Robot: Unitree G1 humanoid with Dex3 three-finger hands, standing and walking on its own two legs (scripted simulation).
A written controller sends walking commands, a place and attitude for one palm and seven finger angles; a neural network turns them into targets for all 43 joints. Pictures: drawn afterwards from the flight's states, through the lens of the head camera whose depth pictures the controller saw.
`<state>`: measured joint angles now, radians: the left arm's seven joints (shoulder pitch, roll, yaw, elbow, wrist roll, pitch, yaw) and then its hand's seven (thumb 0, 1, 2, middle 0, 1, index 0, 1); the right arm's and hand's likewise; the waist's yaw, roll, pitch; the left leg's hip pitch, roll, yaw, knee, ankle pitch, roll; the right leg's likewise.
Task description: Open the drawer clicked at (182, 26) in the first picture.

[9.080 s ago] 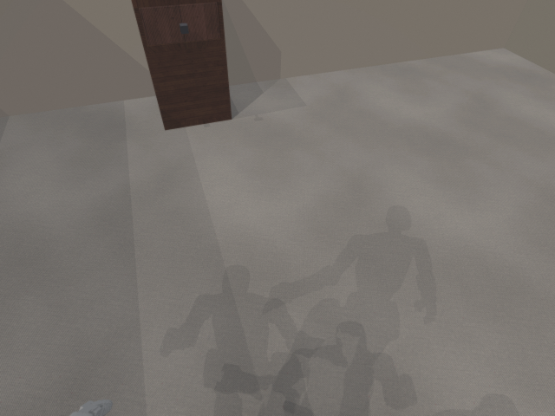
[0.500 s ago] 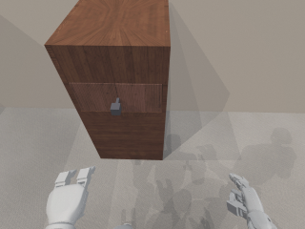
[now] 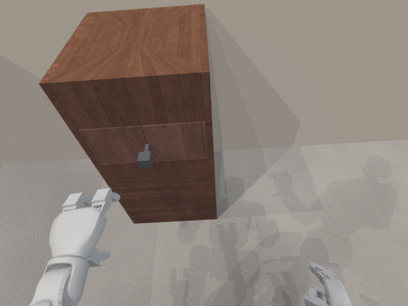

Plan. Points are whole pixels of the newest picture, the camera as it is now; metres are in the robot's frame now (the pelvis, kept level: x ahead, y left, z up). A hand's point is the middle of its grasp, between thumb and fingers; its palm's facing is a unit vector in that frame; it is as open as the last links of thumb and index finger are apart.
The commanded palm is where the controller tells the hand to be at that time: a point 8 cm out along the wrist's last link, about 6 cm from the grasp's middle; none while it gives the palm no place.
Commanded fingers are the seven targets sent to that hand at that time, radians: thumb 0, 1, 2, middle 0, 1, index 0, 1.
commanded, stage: raise the hand with hooked fingers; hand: left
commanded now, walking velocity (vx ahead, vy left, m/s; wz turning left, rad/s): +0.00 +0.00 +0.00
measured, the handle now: (146, 154) +0.56 +0.26 -0.14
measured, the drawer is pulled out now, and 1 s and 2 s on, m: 0.00 0.00 0.00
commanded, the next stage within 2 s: move the hooked fingers above the handle in 0.96 s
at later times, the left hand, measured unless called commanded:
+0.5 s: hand (73, 182) +0.31 +0.28 +0.09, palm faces +0.10 -0.08 -0.99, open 13.7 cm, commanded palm +0.28 +0.28 +0.15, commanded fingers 0.00 -0.50 0.30 -0.30 -1.20 -0.30 -1.20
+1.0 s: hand (73, 185) +0.30 +0.27 +0.10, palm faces +0.11 -0.08 -0.99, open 13.8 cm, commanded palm +0.27 +0.27 +0.15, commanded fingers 0.00 -0.50 0.30 -0.30 -1.20 -0.30 -1.20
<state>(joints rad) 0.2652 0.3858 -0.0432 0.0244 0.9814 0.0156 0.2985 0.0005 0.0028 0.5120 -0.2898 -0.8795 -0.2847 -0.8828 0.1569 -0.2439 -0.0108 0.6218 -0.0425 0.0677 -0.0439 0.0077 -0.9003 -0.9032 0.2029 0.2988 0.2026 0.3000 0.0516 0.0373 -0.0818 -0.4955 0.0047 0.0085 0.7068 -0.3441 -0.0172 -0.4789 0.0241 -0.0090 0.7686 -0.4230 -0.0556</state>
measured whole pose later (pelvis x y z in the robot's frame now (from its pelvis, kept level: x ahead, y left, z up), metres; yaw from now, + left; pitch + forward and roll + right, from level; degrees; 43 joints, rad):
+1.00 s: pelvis -0.01 +0.03 +0.02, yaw +1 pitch +2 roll +1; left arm -0.09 0.43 -0.09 0.11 0.96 0.09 0.18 0.00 -0.49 0.30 -0.33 -1.20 -0.32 -1.20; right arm 0.15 -0.25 -0.02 0.66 0.01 0.10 -0.03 0.01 -0.90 -0.90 0.20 0.30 0.20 0.30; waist 0.07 0.07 -0.03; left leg -0.32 -0.02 0.00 0.53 -0.25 0.01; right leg -0.28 0.00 -0.02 0.56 -0.32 -0.02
